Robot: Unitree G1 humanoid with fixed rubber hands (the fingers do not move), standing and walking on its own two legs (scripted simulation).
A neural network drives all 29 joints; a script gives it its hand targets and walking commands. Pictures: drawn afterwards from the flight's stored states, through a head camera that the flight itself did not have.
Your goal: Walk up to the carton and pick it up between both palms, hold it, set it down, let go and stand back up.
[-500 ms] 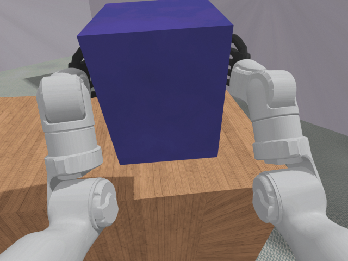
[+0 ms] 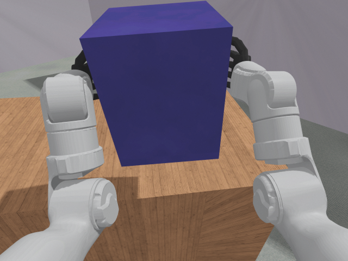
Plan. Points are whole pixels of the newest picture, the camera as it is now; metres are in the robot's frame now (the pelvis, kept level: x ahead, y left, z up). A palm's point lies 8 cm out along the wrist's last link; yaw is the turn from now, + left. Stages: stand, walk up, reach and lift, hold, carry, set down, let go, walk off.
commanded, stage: hold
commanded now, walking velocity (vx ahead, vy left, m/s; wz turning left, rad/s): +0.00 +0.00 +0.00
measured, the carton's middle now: (163, 83) +0.39 +0.01 +0.30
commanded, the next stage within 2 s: none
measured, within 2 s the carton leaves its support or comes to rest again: neither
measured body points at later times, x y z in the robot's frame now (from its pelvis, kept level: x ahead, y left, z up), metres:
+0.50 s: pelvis +0.00 +0.00 +0.00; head -0.07 +0.00 +0.44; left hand +0.36 +0.16 +0.32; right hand +0.37 -0.14 +0.33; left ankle +0.00 +0.11 -0.76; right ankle +0.02 -0.10 -0.76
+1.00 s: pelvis +0.00 +0.00 +0.00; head -0.07 +0.00 +0.44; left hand +0.36 +0.16 +0.31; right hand +0.37 -0.14 +0.33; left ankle +0.00 +0.11 -0.76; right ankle +0.02 -0.10 -0.76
